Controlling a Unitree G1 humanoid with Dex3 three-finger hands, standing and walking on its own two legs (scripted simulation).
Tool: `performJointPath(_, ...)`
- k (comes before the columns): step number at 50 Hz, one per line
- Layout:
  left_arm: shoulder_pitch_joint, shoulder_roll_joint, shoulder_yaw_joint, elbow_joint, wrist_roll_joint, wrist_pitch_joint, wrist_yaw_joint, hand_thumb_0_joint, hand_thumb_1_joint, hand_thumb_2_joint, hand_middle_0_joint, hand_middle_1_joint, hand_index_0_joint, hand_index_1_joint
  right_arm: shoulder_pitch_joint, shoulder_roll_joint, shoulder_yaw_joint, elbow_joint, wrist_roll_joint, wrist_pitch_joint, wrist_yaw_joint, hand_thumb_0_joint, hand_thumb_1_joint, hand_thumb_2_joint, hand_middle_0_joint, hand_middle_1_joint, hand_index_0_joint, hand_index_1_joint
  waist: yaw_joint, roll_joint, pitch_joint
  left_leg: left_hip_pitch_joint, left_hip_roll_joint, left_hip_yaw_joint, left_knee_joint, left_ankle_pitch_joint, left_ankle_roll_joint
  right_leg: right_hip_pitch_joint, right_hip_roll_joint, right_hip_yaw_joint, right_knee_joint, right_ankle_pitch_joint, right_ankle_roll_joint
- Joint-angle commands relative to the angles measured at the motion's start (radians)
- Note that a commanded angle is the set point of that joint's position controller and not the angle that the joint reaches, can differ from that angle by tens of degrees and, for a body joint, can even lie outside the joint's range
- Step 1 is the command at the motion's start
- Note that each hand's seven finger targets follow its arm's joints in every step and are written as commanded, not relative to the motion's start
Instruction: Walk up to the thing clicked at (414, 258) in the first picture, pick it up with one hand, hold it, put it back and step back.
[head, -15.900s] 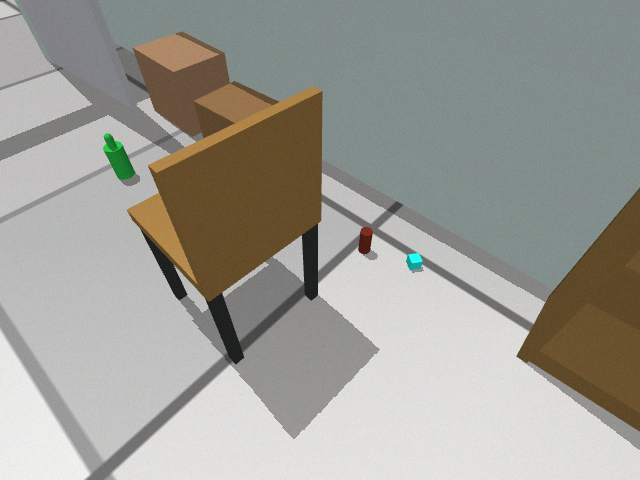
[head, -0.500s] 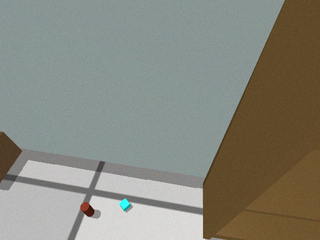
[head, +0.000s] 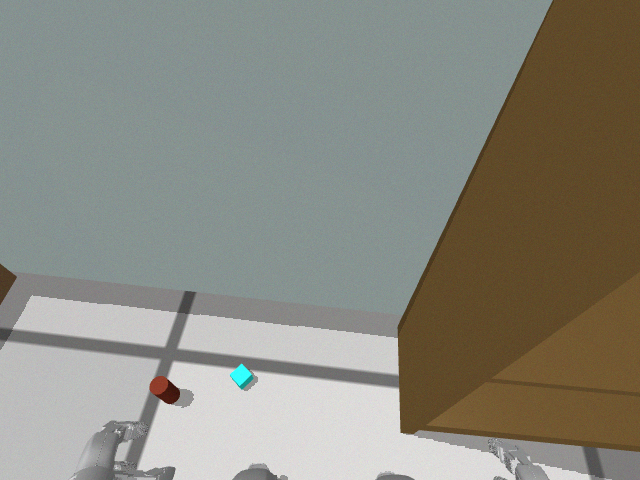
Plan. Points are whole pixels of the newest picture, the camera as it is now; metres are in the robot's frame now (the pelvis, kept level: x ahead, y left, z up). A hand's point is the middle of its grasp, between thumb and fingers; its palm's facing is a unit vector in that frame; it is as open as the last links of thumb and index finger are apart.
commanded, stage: rise first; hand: left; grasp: from above
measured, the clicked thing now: (241, 376) +0.44 +0.23 -0.72
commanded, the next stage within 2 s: none
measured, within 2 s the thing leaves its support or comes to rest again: neither
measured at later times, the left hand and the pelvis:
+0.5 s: hand out of the picture +0.14 +0.26 -0.21, palm faces -0.13 -0.82 -0.56, open 13.5 cm; pelvis +0.01 +0.01 -0.06, yaw +0 degrees
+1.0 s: hand (162, 463) +0.19 +0.29 -0.34, palm faces -0.31 -0.50 -0.81, open 14.0 cm; pelvis -0.04 +0.00 -0.18, yaw -2 degrees
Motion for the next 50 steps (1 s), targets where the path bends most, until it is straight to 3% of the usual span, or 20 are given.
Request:
performJointPath(1, 0.029, 0.176, 0.055, -0.155, 0.026, 0.046, 0.043, 0.000, -0.443, 0.839, -0.260, -0.931, -0.261, -0.929, -0.035, -0.165, -0.066, -0.177, 0.000, -0.065, -0.005, 0.000, -0.960, -0.912, 0.201, 0.300, 0.200, 0.300, 0.030, -0.018, -0.192, 0.065, -0.038, 0.032, -0.021, 0.094, 0.025, -0.031, 0.028, -0.054, -0.041, 0.098, -0.030)
performJointPath(3, 0.007, 0.196, 0.069, -0.229, 0.041, 0.044, 0.050, 0.000, -0.442, 0.837, -0.268, -0.915, -0.267, -0.915, -0.020, -0.162, -0.066, -0.186, -0.005, -0.079, -0.007, 0.000, -0.959, -0.911, 0.201, 0.300, 0.200, 0.300, 0.027, 0.021, -0.211, 0.045, -0.034, 0.032, 0.018, 0.088, 0.024, -0.069, 0.027, -0.045, 0.007, 0.093, -0.030)
performJointPath(5, 0.016, 0.170, 0.060, -0.274, 0.055, 0.039, 0.057, 0.000, -0.444, 0.842, -0.275, -0.890, -0.267, -0.897, -0.013, -0.156, -0.069, -0.192, -0.012, -0.094, -0.009, 0.000, -0.956, -0.911, 0.201, 0.300, 0.200, 0.300, 0.012, 0.029, -0.239, 0.032, -0.026, 0.024, 0.059, 0.101, 0.024, -0.115, 0.029, -0.042, 0.058, 0.108, -0.031)
performJointPath(7, 0.055, 0.181, 0.075, -0.314, 0.082, 0.038, 0.068, 0.000, -0.431, 0.851, -0.268, -0.875, -0.256, -0.887, -0.011, -0.154, -0.069, -0.201, -0.016, -0.108, -0.014, 0.000, -0.930, -0.905, 0.201, 0.300, 0.200, 0.300, 0.017, 0.072, -0.258, 0.014, -0.022, 0.024, 0.096, 0.107, 0.021, -0.147, 0.026, -0.040, 0.101, 0.110, -0.034)
performJointPath(10, 0.110, 0.141, 0.053, -0.371, 0.107, 0.051, 0.080, 0.000, -0.422, 0.860, -0.243, -0.882, -0.230, -0.895, -0.007, -0.143, -0.066, -0.212, -0.021, -0.120, -0.020, 0.000, -0.899, -0.897, 0.200, 0.300, 0.200, 0.300, 0.009, 0.074, -0.290, -0.001, -0.018, 0.022, 0.137, 0.111, 0.021, -0.180, 0.026, -0.039, 0.142, 0.116, -0.034)
performJointPath(15, 0.190, 0.136, 0.061, -0.462, 0.121, 0.092, 0.108, 0.000, -0.427, 0.866, -0.217, -0.902, -0.207, -0.912, -0.015, -0.140, -0.066, -0.227, -0.025, -0.131, -0.030, 0.000, -0.886, -0.894, 0.201, 0.300, 0.200, 0.300, 0.012, 0.079, -0.333, -0.032, -0.009, 0.011, 0.201, 0.162, 0.027, -0.216, 0.029, -0.044, 0.195, 0.152, -0.032)
performJointPath(16, 0.186, 0.124, 0.050, -0.474, 0.125, 0.100, 0.113, 0.000, -0.421, 0.865, -0.211, -0.906, -0.202, -0.915, -0.015, -0.139, -0.065, -0.233, -0.026, -0.133, -0.033, 0.000, -0.884, -0.893, 0.201, 0.300, 0.200, 0.300, -0.004, 0.065, -0.344, -0.040, -0.010, 0.008, 0.220, 0.166, 0.030, -0.226, 0.030, -0.042, 0.206, 0.159, -0.030)
performJointPath(24, 0.237, 0.127, 0.049, -0.539, 0.162, 0.159, 0.148, 0.000, -0.473, 0.901, -0.127, -1.000, -0.130, -0.995, -0.034, -0.125, -0.057, -0.250, -0.027, -0.138, -0.054, 0.000, -0.870, -0.888, 0.201, 0.300, 0.200, 0.300, 0.008, 0.059, -0.369, -0.125, -0.012, 0.008, 0.304, 0.186, 0.033, -0.283, 0.029, -0.049, 0.280, 0.181, -0.031)
performJointPath(25, 0.251, 0.127, 0.051, -0.553, 0.163, 0.167, 0.155, 0.000, -0.490, 0.915, -0.110, -1.022, -0.115, -1.015, -0.036, -0.126, -0.057, -0.251, -0.029, -0.138, -0.056, 0.000, -0.878, -0.890, 0.201, 0.300, 0.200, 0.300, 0.020, 0.068, -0.364, -0.141, -0.011, 0.008, 0.308, 0.173, 0.029, -0.292, 0.029, -0.052, 0.290, 0.163, -0.034)
performJointPath(31, 0.277, 0.107, 0.030, -0.587, 0.186, 0.197, 0.179, 0.000, -0.511, 0.919, -0.096, -1.054, -0.106, -1.042, -0.056, -0.117, -0.055, -0.262, -0.027, -0.139, -0.065, 0.000, -0.889, -0.893, 0.201, 0.300, 0.200, 0.300, 0.013, 0.063, -0.388, -0.196, -0.016, 0.007, 0.352, 0.143, 0.029, -0.335, 0.033, -0.057, 0.330, 0.141, -0.035)
performJointPath(32, 0.281, 0.106, 0.027, -0.594, 0.187, 0.199, 0.183, 0.000, -0.539, 0.937, -0.100, -1.045, -0.103, -1.040, -0.062, -0.114, -0.053, -0.259, -0.027, -0.140, -0.066, 0.000, -0.900, -0.897, 0.201, 0.300, 0.200, 0.300, 0.024, 0.077, -0.388, -0.200, -0.016, 0.004, 0.355, 0.138, 0.029, -0.354, 0.035, -0.058, 0.340, 0.130, -0.037)
performJointPath(34, 0.252, 0.116, 0.023, -0.608, 0.199, 0.204, 0.194, 0.000, -0.515, 0.921, -0.095, -1.045, -0.102, -1.036, -0.067, -0.120, -0.056, -0.260, -0.026, -0.139, -0.069, 0.000, -0.890, -0.894, 0.201, 0.300, 0.200, 0.300, 0.009, 0.075, -0.388, -0.225, -0.015, 0.003, 0.372, 0.109, 0.029, -0.380, 0.038, -0.061, 0.354, 0.108, -0.038)
performJointPath(36, 0.176, 0.107, -0.003, -0.558, 0.229, 0.198, 0.205, 0.000, -0.546, 0.929, -0.105, -1.054, -0.109, -1.048, -0.078, -0.119, -0.049, -0.243, -0.025, -0.143, -0.070, 0.000, -0.910, -0.900, 0.201, 0.300, 0.200, 0.300, -0.006, 0.070, -0.369, -0.282, -0.015, -0.001, 0.405, 0.068, 0.029, -0.441, 0.038, -0.062, 0.396, 0.077, -0.041)
performJointPath(39, -0.022, 0.163, 0.015, -0.431, 0.301, 0.163, 0.248, 0.000, -0.536, 0.930, -0.100, -1.041, -0.103, -1.036, -0.109, -0.135, -0.046, -0.215, -0.031, -0.151, -0.076, 0.000, -0.902, -0.899, 0.201, 0.300, 0.200, 0.300, -0.015, 0.061, -0.335, -0.428, -0.010, -0.016, 0.482, -0.039, 0.025, -0.603, 0.036, -0.068, 0.500, -0.023, -0.046)
performJointPath(41, -0.080, 0.148, 0.004, -0.351, 0.352, 0.137, 0.286, 0.000, -0.537, 0.945, -0.094, -1.036, -0.093, -1.035, -0.113, -0.135, -0.045, -0.197, -0.036, -0.156, -0.076, 0.000, -0.895, -0.897, 0.201, 0.300, 0.200, 0.300, -0.011, 0.074, -0.370, -0.496, -0.014, -0.007, 0.542, -0.101, 0.023, -0.694, 0.034, -0.060, 0.558, -0.069, -0.046)
performJointPath(44, -0.139, 0.130, -0.028, -0.315, 0.403, 0.113, 0.333, 0.000, -0.562, 0.992, -0.099, -1.008, -0.083, -1.023, -0.108, -0.149, -0.050, -0.166, -0.039, -0.157, -0.070, 0.000, -0.891, -0.895, 0.202, 0.300, 0.201, 0.299, 0.005, 0.111, -0.484, -0.490, -0.011, -0.021, 0.587, -0.090, 0.009, -0.786, 0.034, -0.063, 0.645, -0.076, -0.052)
performJointPath(48, -0.311, 0.156, -0.065, -0.251, 0.478, 0.118, 0.406, 0.000, -0.575, 1.022, -0.105, -1.015, -0.086, -1.035, -0.121, -0.163, -0.049, -0.108, -0.044, -0.153, -0.070, 0.000, -0.900, -0.900, 0.201, 0.299, 0.201, 0.299, -0.015, 0.136, -0.595, -0.543, -0.001, -0.034, 0.692, -0.065, 0.004, -0.923, 0.039, -0.074, 0.750, -0.053, -0.051)
performJointPath(50, -0.374, 0.214, -0.028, -0.165, 0.529, 0.127, 0.451, 0.000, -0.578, 1.013, -0.117, -1.022, -0.100, -1.039, -0.130, -0.171, -0.041, -0.080, -0.049, -0.151, -0.068, 0.000, -0.918, -0.904, 0.202, 0.299, 0.201, 0.299, 0.000, 0.136, -0.629, -0.618, -0.002, -0.030, 0.759, -0.049, 0.005, -0.974, 0.044, -0.076, 0.803, -0.038, -0.051)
